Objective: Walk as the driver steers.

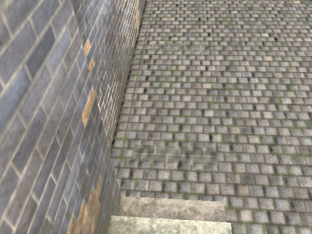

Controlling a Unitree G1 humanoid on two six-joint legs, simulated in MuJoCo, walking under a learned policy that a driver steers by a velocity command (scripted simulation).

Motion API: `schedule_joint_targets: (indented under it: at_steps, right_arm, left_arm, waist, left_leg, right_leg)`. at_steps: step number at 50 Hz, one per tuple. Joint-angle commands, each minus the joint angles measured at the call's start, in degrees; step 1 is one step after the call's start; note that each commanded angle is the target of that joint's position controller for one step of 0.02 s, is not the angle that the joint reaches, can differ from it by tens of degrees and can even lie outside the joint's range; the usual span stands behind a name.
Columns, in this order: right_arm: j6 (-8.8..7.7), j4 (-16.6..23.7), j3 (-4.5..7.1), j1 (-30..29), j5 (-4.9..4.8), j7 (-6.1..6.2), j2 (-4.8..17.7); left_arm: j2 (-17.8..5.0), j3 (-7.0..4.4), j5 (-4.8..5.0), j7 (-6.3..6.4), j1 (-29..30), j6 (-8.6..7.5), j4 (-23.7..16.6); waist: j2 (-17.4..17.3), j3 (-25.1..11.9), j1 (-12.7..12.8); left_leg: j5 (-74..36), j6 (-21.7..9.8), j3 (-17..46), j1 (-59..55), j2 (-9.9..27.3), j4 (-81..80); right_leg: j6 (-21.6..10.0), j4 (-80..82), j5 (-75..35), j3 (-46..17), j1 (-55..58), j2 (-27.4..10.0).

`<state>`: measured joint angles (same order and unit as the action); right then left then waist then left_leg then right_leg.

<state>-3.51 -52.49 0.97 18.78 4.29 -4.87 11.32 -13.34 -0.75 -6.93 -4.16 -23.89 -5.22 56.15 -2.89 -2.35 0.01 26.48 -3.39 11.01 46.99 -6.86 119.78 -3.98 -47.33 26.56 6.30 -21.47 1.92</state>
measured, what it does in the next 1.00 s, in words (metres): goes down: left foot 0.19 m lower, then right foot 0.20 m lower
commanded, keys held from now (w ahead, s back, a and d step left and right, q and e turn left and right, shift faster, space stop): w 1.00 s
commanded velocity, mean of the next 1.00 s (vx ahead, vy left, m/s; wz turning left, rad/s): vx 0.50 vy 0.00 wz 0.00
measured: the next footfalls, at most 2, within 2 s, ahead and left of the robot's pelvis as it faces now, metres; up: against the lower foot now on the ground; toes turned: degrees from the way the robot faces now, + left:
left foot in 0.32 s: +0.29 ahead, +0.11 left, -0.19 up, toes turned +0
right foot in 0.68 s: +0.54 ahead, -0.07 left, -0.39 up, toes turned -4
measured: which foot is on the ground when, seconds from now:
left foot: up 0.00-0.30, down 0.32-0.70, up 0.72-1.00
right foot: down 0.00-0.32, up 0.34-0.66, down 0.68-1.00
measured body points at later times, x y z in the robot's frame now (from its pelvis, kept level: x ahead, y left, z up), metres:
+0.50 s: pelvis +0.31 +0.03 -0.20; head +0.29 +0.01 +0.25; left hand +0.47 +0.28 -0.28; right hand +0.26 -0.21 -0.35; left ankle +0.25 +0.11 -0.90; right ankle +0.36 -0.10 -0.81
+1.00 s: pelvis +0.58 +0.00 -0.44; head +0.57 +0.00 +0.01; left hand +0.43 +0.18 -0.58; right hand +0.70 -0.21 -0.58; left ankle +0.79 +0.16 -1.08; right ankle +0.50 -0.06 -1.09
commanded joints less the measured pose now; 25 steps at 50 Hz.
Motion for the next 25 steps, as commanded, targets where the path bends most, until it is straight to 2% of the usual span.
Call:
schedule_joint_targets:
  at_steps: [1, 2, 3, 4, 5, 6, 7, 8, 9, 10, 11, 12, 13, 14, 15, 16, 17, 18, 19, 20, 21, 22, 23, 24, 25]
  right_arm:
    - [1.12, 2.5, -0.99, 7.0, 0.82, 0.73, -0.8]
    - [1.18, 1.4, -1.09, 5.5, 0.76, -0.47, -0.9]
    - [1.70, 1.7, -2.20, 2.2, 1.72, -2.78, -2.7]
    - [1.95, 2.1, -2.52, -0.1, 1.71, -4.41, -1.9]
    - [2.03, 3.7, -1.81, -4.6, 2.50, -4.07, 1.3]
    - [1.61, 4.5, -1.50, -8.5, 3.01, -3.04, 3.4]
    - [1.20, 4.5, -2.07, -8.2, 4.17, -2.27, 2.3]
    - [1.34, 5.5, -2.21, -9.2, 4.26, -2.19, 3.4]
    - [1.54, 6.3, -2.23, -8.9, 4.66, -2.02, 5.2]
    - [1.90, 6.8, -1.68, -9.1, 4.31, -1.78, 8.1]
    - [2.26, 6.9, -1.47, -9.3, 4.18, -1.79, 9.8]
    - [1.83, 6.8, -2.37, -7.6, 4.76, -1.79, 8.7]
    - [1.19, 4.9, -2.17, -4.9, 4.23, -1.90, 9.6]
    - [0.40, 3.8, -1.76, -4.4, 3.84, -1.58, 9.0]
    - [-0.49, 1.3, -0.96, -0.2, 3.08, -1.06, 9.9]
    - [-1.79, -7.8, 0.01, 27.4, 4.08, -1.01, 10.8]
    - [-2.09, -6.6, 2.01, 26.2, 2.32, -1.17, 15.9]
    - [-2.18, -5.2, 3.14, 27.2, 2.71, -1.39, 17.8]
    - [-3.38, -5.5, 2.55, 22.4, 2.49, 0.40, 14.6]
    - [-3.52, -5.1, 1.57, 14.6, 1.63, 1.12, 11.4]
    - [-4.01, -2.8, -1.71, 7.6, 1.44, 1.32, 1.2]
    - [-4.47, -1.7, -2.85, 1.3, 2.32, 1.58, -3.4]
    - [-4.68, 1.8, -2.86, -6.8, 0.61, 1.93, -2.5]
    - [-4.32, 1.0, -1.42, -4.3, 0.74, 2.33, 2.4]
    - [-4.65, -1.3, -0.43, 1.0, 1.26, 2.38, 6.1]
  left_arm:
    - [6.1, 3.09, -0.34, 1.61, -4.1, -1.99, 4.4]
    - [8.1, 4.30, 1.02, 3.02, -0.9, -2.85, 4.0]
    - [4.9, 4.32, 0.67, 4.01, 1.7, -3.81, 4.5]
    - [0.3, 3.96, 0.46, 4.27, 2.7, -4.53, 4.8]
    - [-0.4, 3.94, 0.92, 5.64, 0.6, -5.64, 4.5]
    - [-0.9, 4.43, 1.42, 6.56, 1.1, -6.35, 2.8]
    - [-3.0, 4.67, 1.45, 6.38, -0.1, -6.46, 2.2]
    - [-6.5, 3.85, 1.58, 6.01, 1.2, -6.08, 1.5]
    - [-8.0, 3.63, 1.43, 5.30, 3.2, -5.75, 0.6]
    - [-9.5, 3.28, 0.76, 4.45, 4.2, -5.49, -0.4]
    - [-10.9, 2.42, 0.57, 4.03, 3.1, -5.04, -1.0]
    - [-11.1, 1.74, 1.63, 4.16, 0.4, -4.33, -1.5]
    - [-10.1, 0.77, 2.57, 3.94, 0.8, -3.26, -2.5]
    - [-10.5, 0.62, 3.83, 3.71, -2.7, -1.96, -1.9]
    - [-10.9, -0.08, 3.68, 3.07, -4.9, -1.06, -1.6]
    - [-16.1, -1.24, -0.99, 0.37, -1.0, 0.09, -3.6]
    - [-3.1, 0.36, 2.71, -1.50, -10.8, 0.39, -4.5]
    - [-3.8, 0.41, 4.19, -1.92, -4.7, -0.24, -9.5]
    - [-0.8, 2.34, 5.15, -1.25, 9.1, -1.08, -15.9]
    - [-4.3, 1.53, 5.15, 0.27, 18.9, -1.10, -17.5]
    - [-6.2, 1.02, 3.83, 1.51, 18.3, -1.38, -16.0]
    - [-4.4, 1.75, 2.71, 2.15, 12.6, -1.16, -12.4]
    - [-5.8, 1.39, 1.90, 1.80, 6.2, -0.74, -6.9]
    - [-2.8, 1.97, -0.22, 1.31, 5.6, 0.80, -5.2]
    - [0.8, 3.64, -0.96, -0.45, 0.0, 1.30, -3.9]
  waist:
    - [1.3, 11.0, -6.1]
    - [-1.4, 12.7, -6.3]
    - [3.2, 12.7, -7.1]
    - [3.2, 9.1, -6.8]
    - [0.3, 7.0, -3.6]
    - [-3.9, 4.4, -1.7]
    - [-1.9, 1.1, -1.6]
    - [2.1, 1.9, -1.6]
    - [5.2, 3.6, -2.1]
    - [5.2, 5.5, -2.9]
    - [5.0, 6.8, -2.0]
    - [4.3, 5.9, 0.0]
    - [1.4, 6.3, 1.0]
    - [3.8, 6.2, 2.6]
    - [-2.8, 6.2, 2.1]
    - [-3.6, 0.9, -7.4]
    - [-19.1, -12.3, -1.8]
    - [-7.7, -15.1, -5.3]
    - [-2.1, -8.2, -8.5]
    - [5.9, -1.6, -7.3]
    - [11.0, 1.0, -2.6]
    - [7.1, 5.4, 2.2]
    - [4.3, 9.7, 4.1]
    - [-0.2, 7.4, 4.1]
    - [-2.9, 3.7, 5.5]
  left_leg:
    - [-25.9, -0.8, 5.4, 32.8, 13.1, -19.5]
    - [-37.3, -1.7, 1.0, 16.3, 14.0, -35.0]
    - [-45.2, -1.5, -2.2, 7.0, 15.3, -34.8]
    - [-48.1, -0.8, -4.0, 1.5, 14.1, -34.4]
    - [-52.9, -0.3, -3.0, 4.5, 13.0, -44.2]
    - [-63.3, 0.0, -5.5, -7.5, 11.7, -61.4]
    - [-61.7, 1.5, -9.1, -21.9, 10.4, -63.1]
    - [-57.0, 2.5, -9.7, -24.9, 9.0, -64.6]
    - [-54.7, 3.0, -8.2, -26.5, 9.0, -65.6]
    - [-49.6, 3.2, -8.3, -24.8, 8.6, -67.0]
    - [-43.1, 3.8, -9.3, -20.4, 7.8, -69.2]
    - [-37.5, 4.1, -8.8, -19.4, 8.3, -74.7]
    - [-37.0, 2.2, -6.9, -16.4, 10.4, -93.0]
    - [-32.7, 1.8, -9.5, -20.0, 9.2, -104.7]
    - [-39.4, 1.3, -13.7, -28.3, 6.1, -115.5]
    - [-48.1, -1.3, -14.5, -57.4, 6.8, -100.7]
    - [-87.6, -16.9, -1.9, -81.0, 21.1, -81.6]
    - [-88.2, -24.6, 7.9, -87.7, 25.9, -78.1]
    - [-50.6, -23.6, 17.3, -83.6, 30.7, -84.3]
    - [-32.2, -20.6, 17.9, -67.3, 29.9, -87.3]
    - [-26.7, -17.6, 11.5, -50.6, 24.8, -86.3]
    - [-25.2, -14.8, 7.3, -32.8, 21.0, -86.9]
    - [-24.6, -14.4, -0.4, -8.1, 16.6, -89.2]
    - [-18.9, -13.8, -3.7, 3.3, 11.9, -89.0]
    - [-16.1, -13.4, -2.4, 7.5, 10.3, -83.0]
  right_leg:
    - [-10.4, 17.9, -34.5, -28.6, 6.4, -20.3]
    - [-12.3, 22.0, -27.9, -21.9, -13.7, -16.5]
    - [-13.8, 21.3, -16.6, -19.3, -24.5, -13.4]
    - [-13.9, 19.0, -10.4, -17.4, -27.2, -11.2]
    - [-11.8, 15.3, -13.5, -15.9, -19.5, -8.7]
    - [-8.7, 9.5, -11.8, -9.4, -22.3, -5.7]
    - [-6.9, 8.1, -7.5, -7.1, -26.7, -4.0]
    - [-6.5, 7.1, -5.6, -7.6, -25.8, -4.4]
    - [-6.3, 4.6, -4.8, -8.8, -23.3, -5.6]
    - [-5.6, 1.2, -5.8, -8.6, -18.3, -6.6]
    - [-5.9, -2.6, -11.2, -11.7, -10.3, -8.3]
    - [-5.5, -7.9, -17.6, -14.3, -1.4, -8.8]
    - [-3.4, -17.5, -21.4, -14.2, 10.9, -7.0]
    - [-4.6, -22.7, -19.9, -17.8, 15.0, -5.6]
    - [-6.3, -29.0, -23.8, -17.1, 14.7, -2.4]
    - [-4.7, -50.3, -30.1, -14.8, -2.4, -0.8]
    - [0.3, -75.4, 19.5, -10.9, -27.4, 4.6]
    - [2.8, -80.1, 23.2, -7.2, -44.1, 6.5]
    - [3.2, -67.6, 16.9, -11.5, -56.7, 0.6]
    - [4.1, -63.6, 13.6, -11.7, -58.3, -3.9]
    - [3.6, -47.3, 4.2, -12.9, -51.0, -7.9]
    - [2.8, -33.1, -5.8, -15.7, -40.4, -12.1]
    - [3.2, -18.9, -23.3, -12.6, -21.6, -12.4]
    - [4.3, -19.6, -27.8, -7.0, -6.6, -9.6]
    - [4.6, -31.6, -35.4, -3.7, -0.4, -6.0]
Over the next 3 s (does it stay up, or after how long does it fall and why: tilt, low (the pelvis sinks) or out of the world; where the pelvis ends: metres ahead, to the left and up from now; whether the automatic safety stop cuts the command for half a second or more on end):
stays up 1.76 -0.02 -0.94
